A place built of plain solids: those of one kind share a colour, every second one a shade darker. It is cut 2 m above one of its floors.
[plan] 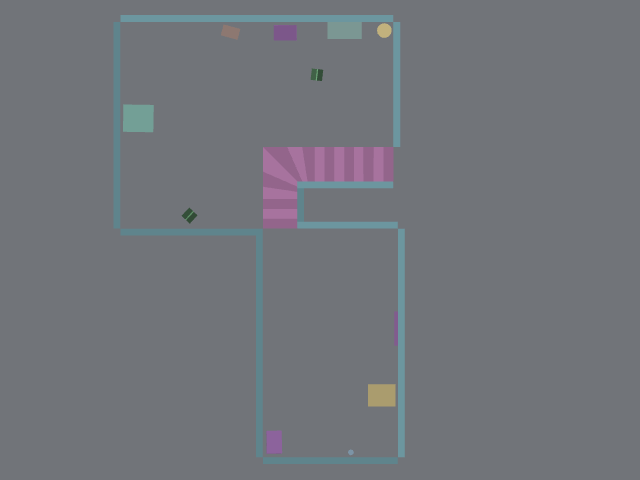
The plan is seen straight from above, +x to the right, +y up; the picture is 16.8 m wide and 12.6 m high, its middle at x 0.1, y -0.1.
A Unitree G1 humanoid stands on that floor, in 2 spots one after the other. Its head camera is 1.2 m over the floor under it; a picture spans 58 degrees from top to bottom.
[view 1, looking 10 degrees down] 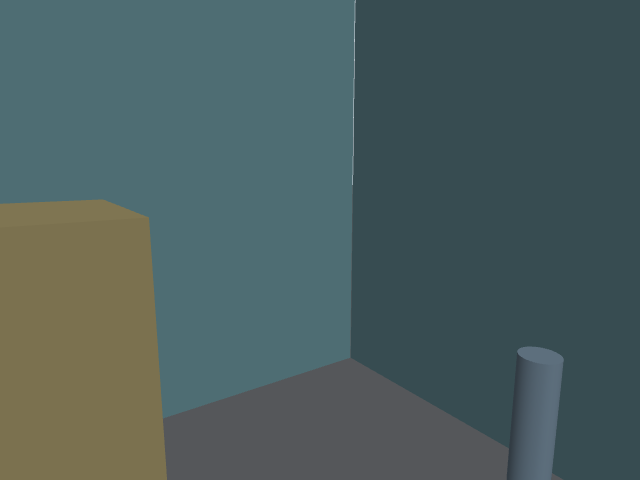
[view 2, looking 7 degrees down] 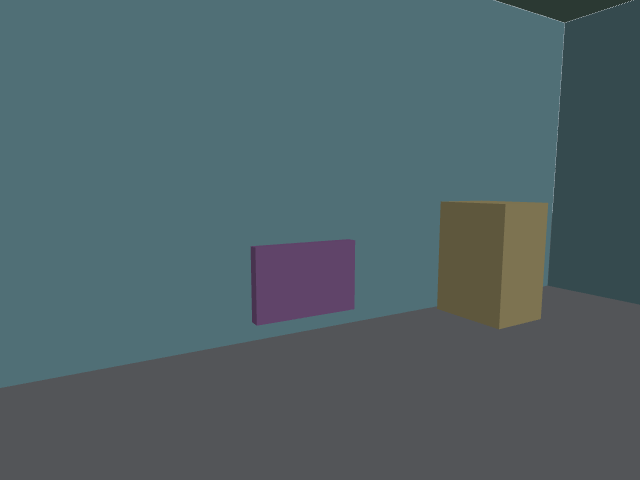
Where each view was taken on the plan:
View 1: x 0.17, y -4.19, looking -35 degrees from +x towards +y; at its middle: wall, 2.45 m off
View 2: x -0.96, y -0.80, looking -30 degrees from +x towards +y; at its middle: wall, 3.61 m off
